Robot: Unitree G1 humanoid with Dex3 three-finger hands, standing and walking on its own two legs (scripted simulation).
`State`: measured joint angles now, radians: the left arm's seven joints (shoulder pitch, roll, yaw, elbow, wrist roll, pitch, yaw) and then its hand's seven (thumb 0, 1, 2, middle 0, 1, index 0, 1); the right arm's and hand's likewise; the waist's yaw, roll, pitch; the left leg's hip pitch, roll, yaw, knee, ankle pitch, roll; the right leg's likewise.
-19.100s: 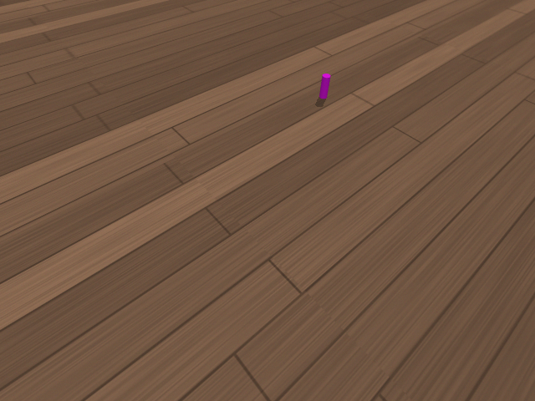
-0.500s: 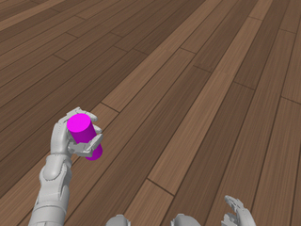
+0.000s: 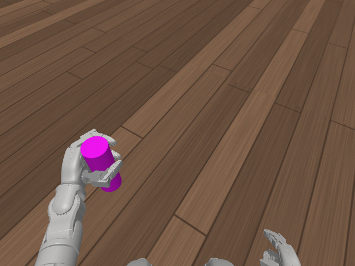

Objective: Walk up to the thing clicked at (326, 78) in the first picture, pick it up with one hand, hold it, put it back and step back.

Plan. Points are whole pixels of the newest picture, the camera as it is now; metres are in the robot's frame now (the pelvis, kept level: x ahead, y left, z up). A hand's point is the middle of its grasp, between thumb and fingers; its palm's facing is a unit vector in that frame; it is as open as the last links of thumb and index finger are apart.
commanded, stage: hold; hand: left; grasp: from the side
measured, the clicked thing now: (103, 166) +0.32 +0.18 +0.03
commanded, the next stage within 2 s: crouch in 2.00 s
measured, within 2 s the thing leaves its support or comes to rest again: neither
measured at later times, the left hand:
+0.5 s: hand (105, 161) +0.32 +0.17 +0.06, palm faces +0.02 -1.00 -0.01, open 7.6 cm
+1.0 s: hand (103, 162) +0.31 +0.17 +0.06, palm faces +0.02 -1.00 -0.01, open 7.6 cm
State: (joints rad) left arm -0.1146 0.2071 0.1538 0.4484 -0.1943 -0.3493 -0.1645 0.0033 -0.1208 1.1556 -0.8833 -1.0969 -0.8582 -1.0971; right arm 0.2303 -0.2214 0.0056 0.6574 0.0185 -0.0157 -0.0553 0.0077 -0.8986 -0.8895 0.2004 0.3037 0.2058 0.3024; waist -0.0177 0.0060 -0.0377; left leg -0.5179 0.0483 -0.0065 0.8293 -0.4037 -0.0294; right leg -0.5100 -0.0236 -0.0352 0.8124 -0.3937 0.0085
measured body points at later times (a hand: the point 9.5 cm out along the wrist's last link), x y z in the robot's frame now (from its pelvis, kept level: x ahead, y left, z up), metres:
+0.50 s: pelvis +0.00 +0.00 +0.00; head +0.02 +0.00 +0.45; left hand +0.31 +0.22 +0.06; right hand +0.12 -0.25 -0.10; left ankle +0.01 +0.14 -0.70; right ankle +0.01 -0.13 -0.70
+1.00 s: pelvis -0.01 +0.00 +0.00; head +0.02 +0.01 +0.45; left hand +0.31 +0.22 +0.06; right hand +0.12 -0.24 -0.10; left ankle +0.01 +0.14 -0.70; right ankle +0.01 -0.13 -0.70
